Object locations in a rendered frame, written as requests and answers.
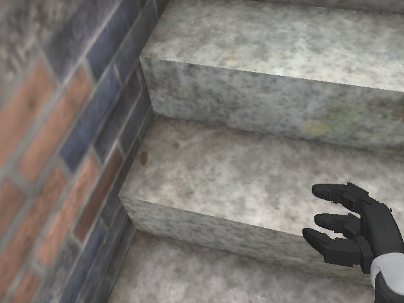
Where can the right robot forearm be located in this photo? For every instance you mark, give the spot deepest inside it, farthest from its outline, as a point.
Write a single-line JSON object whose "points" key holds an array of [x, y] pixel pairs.
{"points": [[387, 278]]}

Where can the right robot hand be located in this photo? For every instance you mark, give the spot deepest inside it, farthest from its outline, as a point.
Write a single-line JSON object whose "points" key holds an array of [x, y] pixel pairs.
{"points": [[373, 234]]}

